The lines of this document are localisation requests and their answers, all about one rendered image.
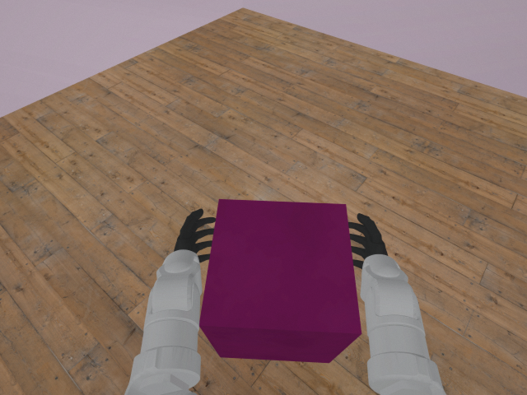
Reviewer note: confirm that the carton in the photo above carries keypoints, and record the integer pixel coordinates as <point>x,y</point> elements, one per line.
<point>280,282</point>

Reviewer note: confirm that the left robot hand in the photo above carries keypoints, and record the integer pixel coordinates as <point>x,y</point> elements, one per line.
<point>188,237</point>

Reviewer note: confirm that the right robot hand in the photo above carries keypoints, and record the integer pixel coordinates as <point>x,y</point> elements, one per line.
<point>372,241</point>

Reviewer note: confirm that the left robot forearm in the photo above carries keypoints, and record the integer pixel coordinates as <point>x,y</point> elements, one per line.
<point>169,360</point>

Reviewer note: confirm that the right robot forearm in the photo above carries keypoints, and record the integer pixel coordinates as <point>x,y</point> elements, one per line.
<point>400,362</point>

